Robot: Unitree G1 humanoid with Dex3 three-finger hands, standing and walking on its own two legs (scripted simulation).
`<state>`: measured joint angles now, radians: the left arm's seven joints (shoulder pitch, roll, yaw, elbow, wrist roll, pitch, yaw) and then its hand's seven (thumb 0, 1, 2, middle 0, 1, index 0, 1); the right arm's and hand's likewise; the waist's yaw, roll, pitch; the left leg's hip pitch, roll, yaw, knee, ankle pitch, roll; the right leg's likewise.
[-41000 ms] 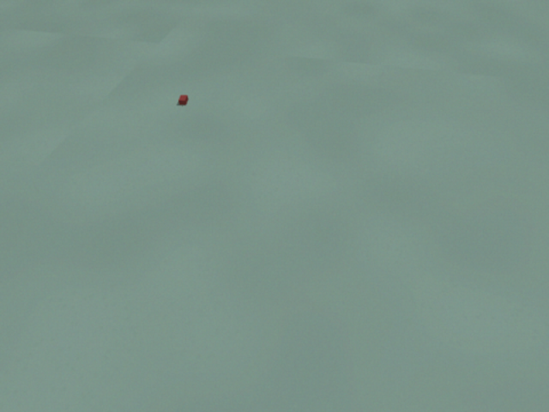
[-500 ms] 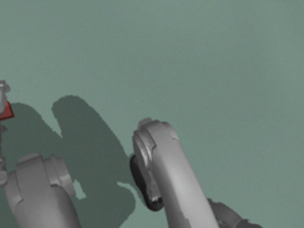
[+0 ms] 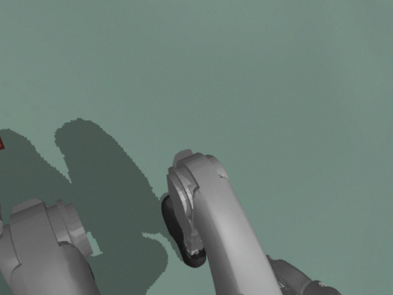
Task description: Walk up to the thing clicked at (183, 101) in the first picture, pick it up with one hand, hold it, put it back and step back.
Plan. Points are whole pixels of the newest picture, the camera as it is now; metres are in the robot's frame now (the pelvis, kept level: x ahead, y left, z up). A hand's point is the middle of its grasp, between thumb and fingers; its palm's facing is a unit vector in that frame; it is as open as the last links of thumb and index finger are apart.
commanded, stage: close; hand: left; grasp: from above
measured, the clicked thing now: out of the picture +0.44 +0.27 -0.29
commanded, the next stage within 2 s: settle in 1.52 s
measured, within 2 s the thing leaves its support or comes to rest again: leaves its support in 1.98 s
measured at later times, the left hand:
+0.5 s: hand out of the picture +0.43 +0.27 -0.25, palm faces -0.44 -0.14 -0.89, open 8.9 cm
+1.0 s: hand out of the picture +0.43 +0.27 -0.25, palm faces -0.42 -0.13 -0.90, open 7.6 cm
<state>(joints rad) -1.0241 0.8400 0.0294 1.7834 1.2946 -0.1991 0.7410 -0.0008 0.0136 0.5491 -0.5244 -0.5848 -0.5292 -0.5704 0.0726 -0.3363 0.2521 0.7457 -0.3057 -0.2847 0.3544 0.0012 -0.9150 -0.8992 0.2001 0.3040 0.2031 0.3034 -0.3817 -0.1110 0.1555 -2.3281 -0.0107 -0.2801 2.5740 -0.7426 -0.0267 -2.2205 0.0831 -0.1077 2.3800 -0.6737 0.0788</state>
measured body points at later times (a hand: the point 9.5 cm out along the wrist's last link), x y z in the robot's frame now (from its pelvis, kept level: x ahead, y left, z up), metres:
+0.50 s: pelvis +0.00 +0.00 +0.00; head +0.26 +0.12 +0.34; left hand +0.45 +0.27 -0.20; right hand +0.04 -0.26 -0.05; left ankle +0.06 +0.13 -0.27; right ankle +0.12 -0.14 -0.27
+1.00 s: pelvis -0.01 +0.00 +0.00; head +0.26 +0.13 +0.34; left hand +0.45 +0.27 -0.20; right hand +0.05 -0.25 -0.05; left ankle +0.06 +0.13 -0.27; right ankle +0.12 -0.14 -0.27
